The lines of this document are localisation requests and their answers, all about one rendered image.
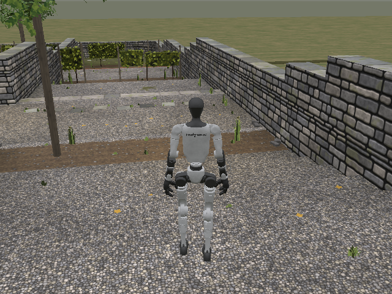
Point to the robot right hand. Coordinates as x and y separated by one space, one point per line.
224 187

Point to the right robot forearm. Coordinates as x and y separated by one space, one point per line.
222 167

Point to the robot right thigh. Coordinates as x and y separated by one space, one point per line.
209 191

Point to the robot left hand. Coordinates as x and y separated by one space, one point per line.
167 187

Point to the left robot upper arm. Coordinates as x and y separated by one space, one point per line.
174 141

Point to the right robot upper arm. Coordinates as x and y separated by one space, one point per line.
217 139

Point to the robot right shin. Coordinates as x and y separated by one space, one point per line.
208 231

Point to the left robot forearm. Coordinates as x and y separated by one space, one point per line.
170 167

